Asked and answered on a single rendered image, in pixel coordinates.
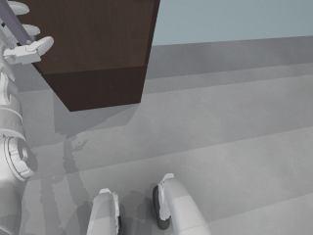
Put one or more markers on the robot right shin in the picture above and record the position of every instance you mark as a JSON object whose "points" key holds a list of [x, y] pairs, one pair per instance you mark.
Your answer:
{"points": [[164, 212]]}

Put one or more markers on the cupboard door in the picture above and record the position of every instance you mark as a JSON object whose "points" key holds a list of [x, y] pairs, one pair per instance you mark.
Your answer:
{"points": [[91, 34]]}

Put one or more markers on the left robot upper arm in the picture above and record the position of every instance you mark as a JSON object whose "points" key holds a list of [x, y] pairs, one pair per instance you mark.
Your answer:
{"points": [[17, 164]]}

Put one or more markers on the robot left forearm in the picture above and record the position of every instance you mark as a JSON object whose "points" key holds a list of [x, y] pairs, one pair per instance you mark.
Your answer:
{"points": [[10, 105]]}

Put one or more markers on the robot right thigh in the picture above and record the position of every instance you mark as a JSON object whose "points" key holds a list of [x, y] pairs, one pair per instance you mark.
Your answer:
{"points": [[185, 215]]}

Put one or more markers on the left robot hand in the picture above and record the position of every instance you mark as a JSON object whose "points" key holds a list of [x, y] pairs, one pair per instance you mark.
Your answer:
{"points": [[25, 54]]}

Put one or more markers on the handle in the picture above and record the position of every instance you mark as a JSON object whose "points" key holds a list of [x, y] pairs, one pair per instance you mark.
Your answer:
{"points": [[13, 24]]}

